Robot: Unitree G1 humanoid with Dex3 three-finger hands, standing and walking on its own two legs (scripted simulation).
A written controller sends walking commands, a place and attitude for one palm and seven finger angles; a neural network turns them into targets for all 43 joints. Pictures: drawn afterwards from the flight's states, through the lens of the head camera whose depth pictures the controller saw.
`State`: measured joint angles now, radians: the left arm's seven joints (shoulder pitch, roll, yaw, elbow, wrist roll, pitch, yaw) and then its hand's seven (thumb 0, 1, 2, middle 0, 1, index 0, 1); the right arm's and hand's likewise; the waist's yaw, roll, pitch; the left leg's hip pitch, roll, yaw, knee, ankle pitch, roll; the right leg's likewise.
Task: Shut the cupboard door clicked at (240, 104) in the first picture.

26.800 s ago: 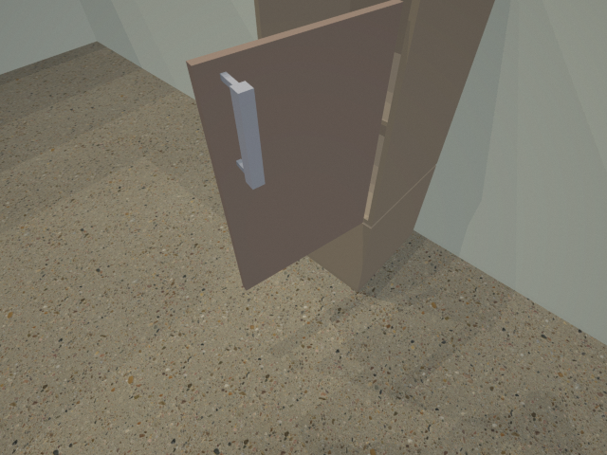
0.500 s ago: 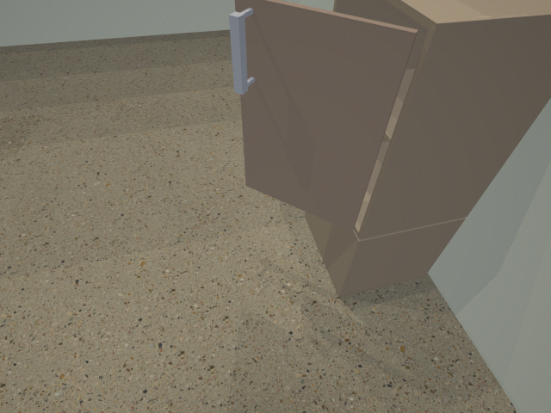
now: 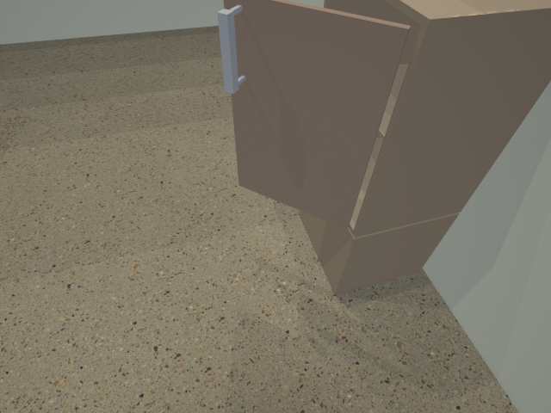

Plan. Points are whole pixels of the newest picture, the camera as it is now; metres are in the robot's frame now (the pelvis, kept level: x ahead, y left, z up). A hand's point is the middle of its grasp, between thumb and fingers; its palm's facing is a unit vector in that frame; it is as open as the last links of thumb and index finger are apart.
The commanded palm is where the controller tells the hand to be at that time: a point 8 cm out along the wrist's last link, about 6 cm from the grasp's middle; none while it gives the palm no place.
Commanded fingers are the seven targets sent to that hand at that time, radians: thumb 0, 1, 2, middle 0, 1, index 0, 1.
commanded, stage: turn to face it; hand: left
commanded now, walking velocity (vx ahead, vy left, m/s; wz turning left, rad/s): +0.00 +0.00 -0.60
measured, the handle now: (234, 50) +0.82 +0.15 +0.14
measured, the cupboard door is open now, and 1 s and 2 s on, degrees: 45 45 45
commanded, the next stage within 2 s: take the last steps up to it in 0.74 s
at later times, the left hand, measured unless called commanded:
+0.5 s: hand out of the picture +0.08 +0.17 -0.17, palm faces -0.19 -0.94 -0.28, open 7.4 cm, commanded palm none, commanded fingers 0.00 0.90 0.90 -0.20 -0.30 -0.20 -0.30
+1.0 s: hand out of the picture +0.09 +0.12 -0.17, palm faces -0.31 -0.93 -0.21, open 7.4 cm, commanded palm none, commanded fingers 0.00 0.90 0.90 -0.20 -0.30 -0.20 -0.30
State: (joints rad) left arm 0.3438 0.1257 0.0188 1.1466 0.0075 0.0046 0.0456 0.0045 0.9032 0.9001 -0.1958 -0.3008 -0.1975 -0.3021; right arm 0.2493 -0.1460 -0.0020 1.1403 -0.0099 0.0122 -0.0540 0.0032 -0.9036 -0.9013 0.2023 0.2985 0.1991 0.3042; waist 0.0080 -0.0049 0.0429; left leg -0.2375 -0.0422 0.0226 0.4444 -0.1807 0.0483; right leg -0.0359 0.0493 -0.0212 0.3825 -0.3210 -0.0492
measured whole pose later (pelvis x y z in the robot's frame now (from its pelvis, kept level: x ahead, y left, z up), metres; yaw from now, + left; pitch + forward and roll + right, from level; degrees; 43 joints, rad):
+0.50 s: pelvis -0.04 -0.02 -0.01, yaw -14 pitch -1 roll +0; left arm 0.20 0.21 0.08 0.95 0.03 0.03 0.01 0.01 0.90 0.90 -0.19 -0.30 -0.20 -0.30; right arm 0.19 -0.22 -0.06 0.99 -0.02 0.06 -0.03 0.00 -0.90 -0.90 0.20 0.30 0.20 0.30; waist 0.01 0.04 0.10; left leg -0.43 0.08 0.11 0.84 -0.45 -0.02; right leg -0.28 0.02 -0.01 0.60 -0.32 -0.03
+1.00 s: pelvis -0.03 -0.03 -0.01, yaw -20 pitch -1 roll +0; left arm 0.21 0.16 0.05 1.00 0.02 0.01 0.00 0.01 0.90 0.90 -0.20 -0.30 -0.20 -0.30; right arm 0.27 -0.18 -0.03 1.04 -0.02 0.04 -0.02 0.01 -0.90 -0.90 0.20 0.30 0.20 0.30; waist 0.00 0.02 0.08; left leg -0.30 0.05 0.03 0.72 -0.44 -0.01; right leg -0.21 0.03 -0.01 0.52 -0.30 -0.03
